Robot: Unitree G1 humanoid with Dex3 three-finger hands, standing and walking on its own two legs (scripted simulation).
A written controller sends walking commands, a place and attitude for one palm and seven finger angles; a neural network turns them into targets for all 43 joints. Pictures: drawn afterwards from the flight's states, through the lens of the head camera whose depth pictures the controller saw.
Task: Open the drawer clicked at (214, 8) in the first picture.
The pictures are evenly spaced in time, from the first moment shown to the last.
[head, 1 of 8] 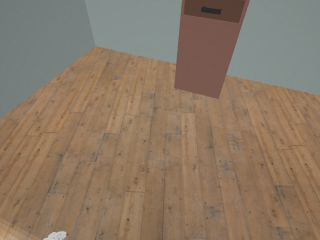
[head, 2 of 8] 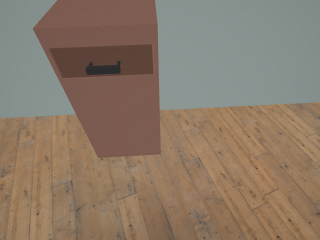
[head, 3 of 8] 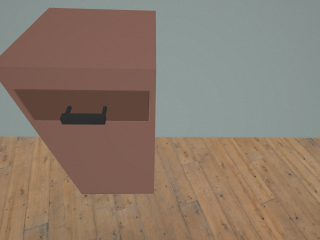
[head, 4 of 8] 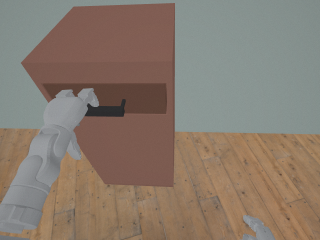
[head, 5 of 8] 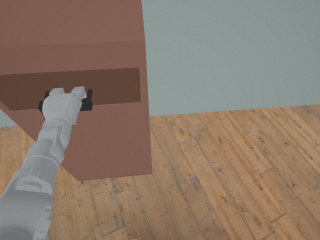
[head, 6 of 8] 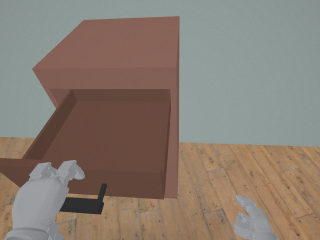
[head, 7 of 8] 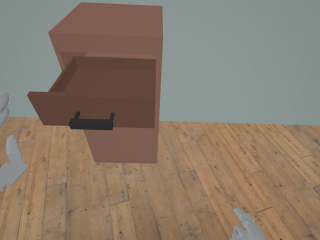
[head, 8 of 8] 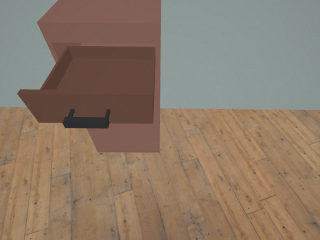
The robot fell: no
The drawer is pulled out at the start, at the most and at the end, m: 0.00 0.30 0.30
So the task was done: yes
